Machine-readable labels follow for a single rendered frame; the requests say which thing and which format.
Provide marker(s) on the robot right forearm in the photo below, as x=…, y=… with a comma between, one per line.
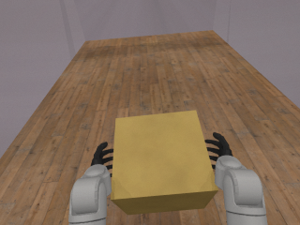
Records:
x=242, y=191

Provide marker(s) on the robot left forearm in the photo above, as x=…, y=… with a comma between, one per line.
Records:
x=88, y=197

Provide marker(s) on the right robot hand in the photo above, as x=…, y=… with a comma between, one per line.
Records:
x=224, y=148

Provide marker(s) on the carton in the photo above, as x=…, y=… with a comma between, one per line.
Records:
x=161, y=164

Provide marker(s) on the left robot hand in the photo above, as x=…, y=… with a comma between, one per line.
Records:
x=99, y=154

